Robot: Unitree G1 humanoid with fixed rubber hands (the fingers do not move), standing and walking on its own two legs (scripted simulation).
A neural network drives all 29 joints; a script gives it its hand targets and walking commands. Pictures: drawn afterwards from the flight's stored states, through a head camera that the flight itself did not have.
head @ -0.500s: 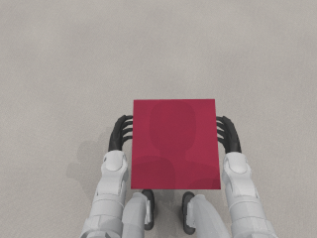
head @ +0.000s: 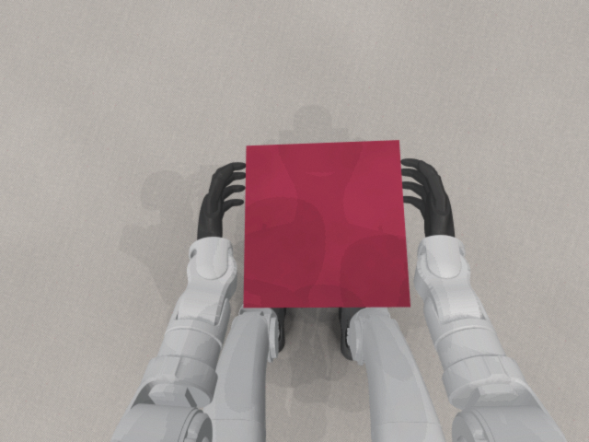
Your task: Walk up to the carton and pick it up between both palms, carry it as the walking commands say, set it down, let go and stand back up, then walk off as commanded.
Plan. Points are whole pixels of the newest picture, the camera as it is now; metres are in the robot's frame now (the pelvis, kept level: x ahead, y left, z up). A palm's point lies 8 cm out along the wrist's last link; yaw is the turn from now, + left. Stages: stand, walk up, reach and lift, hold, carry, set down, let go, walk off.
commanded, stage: set down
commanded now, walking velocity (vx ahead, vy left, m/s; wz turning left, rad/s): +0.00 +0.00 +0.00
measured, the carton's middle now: (322, 236) +0.34 -0.01 -0.25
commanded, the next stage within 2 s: none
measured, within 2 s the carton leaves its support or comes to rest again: neither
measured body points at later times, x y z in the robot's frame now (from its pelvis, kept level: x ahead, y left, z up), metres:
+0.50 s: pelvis -0.04 +0.01 -0.09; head +0.28 +0.01 +0.23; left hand +0.41 +0.14 -0.24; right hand +0.41 -0.15 -0.24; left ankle +0.08 +0.11 -0.66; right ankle +0.06 -0.11 -0.66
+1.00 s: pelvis -0.05 +0.00 -0.16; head +0.31 +0.00 +0.11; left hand +0.45 +0.13 -0.34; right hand +0.45 -0.16 -0.33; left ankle +0.08 +0.11 -0.66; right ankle +0.06 -0.11 -0.66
